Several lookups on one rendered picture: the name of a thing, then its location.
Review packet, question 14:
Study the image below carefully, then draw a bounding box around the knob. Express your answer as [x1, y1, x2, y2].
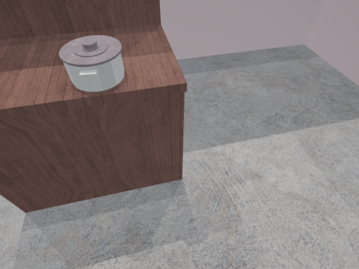
[81, 39, 97, 49]

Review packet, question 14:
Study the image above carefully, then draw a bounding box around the pot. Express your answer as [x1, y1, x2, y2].
[63, 53, 125, 92]

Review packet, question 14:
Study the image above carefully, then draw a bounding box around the table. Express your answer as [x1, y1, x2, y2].
[0, 0, 187, 213]

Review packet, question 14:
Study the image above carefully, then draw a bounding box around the lid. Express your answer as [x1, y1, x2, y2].
[59, 35, 122, 67]

